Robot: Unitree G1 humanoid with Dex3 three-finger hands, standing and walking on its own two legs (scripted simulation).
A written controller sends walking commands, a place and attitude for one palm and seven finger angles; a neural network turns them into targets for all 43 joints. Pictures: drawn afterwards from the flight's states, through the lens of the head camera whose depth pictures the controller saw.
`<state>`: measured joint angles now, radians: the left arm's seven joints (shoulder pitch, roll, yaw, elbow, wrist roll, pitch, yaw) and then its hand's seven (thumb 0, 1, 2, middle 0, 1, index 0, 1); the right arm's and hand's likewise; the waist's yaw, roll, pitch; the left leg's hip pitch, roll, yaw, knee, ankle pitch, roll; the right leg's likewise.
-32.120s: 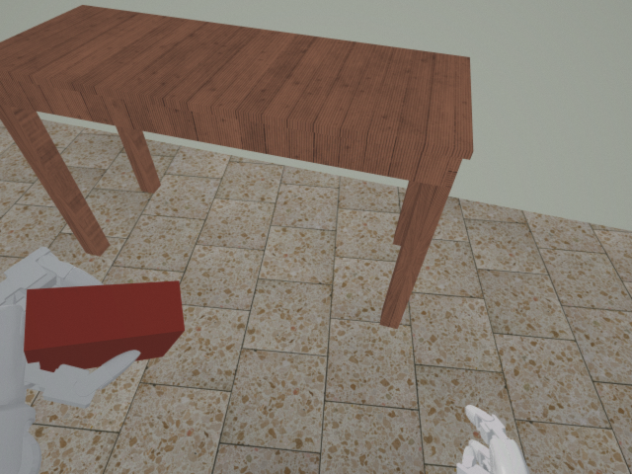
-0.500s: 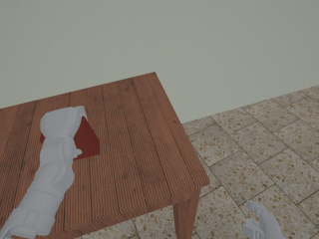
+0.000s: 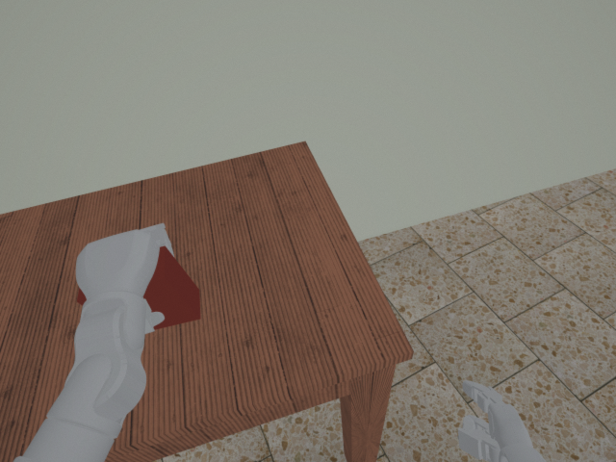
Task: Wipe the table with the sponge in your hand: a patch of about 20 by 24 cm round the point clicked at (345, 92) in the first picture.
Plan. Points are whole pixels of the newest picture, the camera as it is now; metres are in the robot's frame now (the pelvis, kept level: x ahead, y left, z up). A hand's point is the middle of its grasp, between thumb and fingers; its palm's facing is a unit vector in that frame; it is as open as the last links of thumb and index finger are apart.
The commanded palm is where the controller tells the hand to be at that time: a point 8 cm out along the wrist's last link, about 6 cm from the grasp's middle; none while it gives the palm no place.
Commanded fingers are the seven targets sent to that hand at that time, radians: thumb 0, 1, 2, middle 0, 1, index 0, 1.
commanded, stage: wipe back along the middle lane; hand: left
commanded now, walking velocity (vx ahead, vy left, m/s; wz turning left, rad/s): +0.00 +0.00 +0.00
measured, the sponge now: (152, 301) +0.30 +0.26 +0.05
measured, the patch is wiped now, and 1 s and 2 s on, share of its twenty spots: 0.60 0.65 0.85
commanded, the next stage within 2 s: slide across to the third lane in 0.44 s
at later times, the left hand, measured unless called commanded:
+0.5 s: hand (143, 319) +0.25 +0.23 +0.10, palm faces +0.10 -0.08 -0.99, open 9.5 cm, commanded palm +0.20 +0.22 +0.13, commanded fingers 0.00 0.10 1.30 -1.20 -1.60 -1.20 -1.60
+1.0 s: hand (166, 322) +0.24 +0.20 +0.10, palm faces +0.09 -0.11 -0.99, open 9.5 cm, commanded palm +0.22 +0.17 +0.16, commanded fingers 0.00 0.10 1.30 -1.20 -1.60 -1.20 -1.60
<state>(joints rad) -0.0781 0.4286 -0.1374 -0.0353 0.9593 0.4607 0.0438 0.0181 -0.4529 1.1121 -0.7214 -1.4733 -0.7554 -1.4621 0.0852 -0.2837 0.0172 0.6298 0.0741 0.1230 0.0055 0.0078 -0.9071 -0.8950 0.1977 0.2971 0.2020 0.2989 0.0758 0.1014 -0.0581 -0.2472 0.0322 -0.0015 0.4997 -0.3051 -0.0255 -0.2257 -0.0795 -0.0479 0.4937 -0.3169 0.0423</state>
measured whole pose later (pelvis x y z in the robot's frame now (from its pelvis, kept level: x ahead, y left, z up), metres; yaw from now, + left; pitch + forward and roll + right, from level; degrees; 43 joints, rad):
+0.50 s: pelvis -0.01 -0.01 +0.00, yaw +0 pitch +2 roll +0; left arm 0.13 0.40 -0.14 -0.25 0.97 0.48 0.05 0.02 -0.45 1.11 -0.71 -1.48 -0.76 -1.46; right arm 0.05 -0.28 0.02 0.60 0.07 0.11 0.02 0.01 -0.91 -0.90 0.20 0.30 0.20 0.30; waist 0.10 0.11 -0.06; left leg -0.23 0.05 0.00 0.51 -0.31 -0.04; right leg -0.22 -0.07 -0.04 0.54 -0.34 0.03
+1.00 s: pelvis -0.02 -0.02 +0.00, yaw +0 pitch -1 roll +1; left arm 0.01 0.37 -0.25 -0.19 0.97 0.49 0.03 0.00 -0.47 1.10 -0.75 -1.44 -0.80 -1.40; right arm 0.03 -0.27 0.02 0.65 0.06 0.07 0.00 0.01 -0.91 -0.90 0.20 0.30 0.20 0.30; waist 0.12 0.12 -0.04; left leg -0.19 0.05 -0.01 0.48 -0.27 -0.05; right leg -0.19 -0.07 -0.05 0.52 -0.31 0.02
